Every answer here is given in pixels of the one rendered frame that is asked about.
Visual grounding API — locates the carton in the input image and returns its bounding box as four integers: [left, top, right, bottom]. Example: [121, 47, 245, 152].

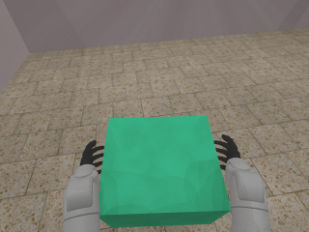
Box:
[98, 115, 232, 228]

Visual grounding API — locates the left robot hand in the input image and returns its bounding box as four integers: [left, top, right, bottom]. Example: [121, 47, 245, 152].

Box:
[79, 140, 104, 174]

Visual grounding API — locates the right robot hand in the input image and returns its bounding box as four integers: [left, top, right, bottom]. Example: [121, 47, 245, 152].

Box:
[213, 134, 241, 171]

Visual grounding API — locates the left robot forearm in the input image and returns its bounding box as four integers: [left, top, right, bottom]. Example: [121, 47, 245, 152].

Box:
[63, 164, 100, 232]

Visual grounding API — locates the right robot forearm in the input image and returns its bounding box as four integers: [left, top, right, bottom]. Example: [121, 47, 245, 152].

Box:
[225, 158, 272, 232]

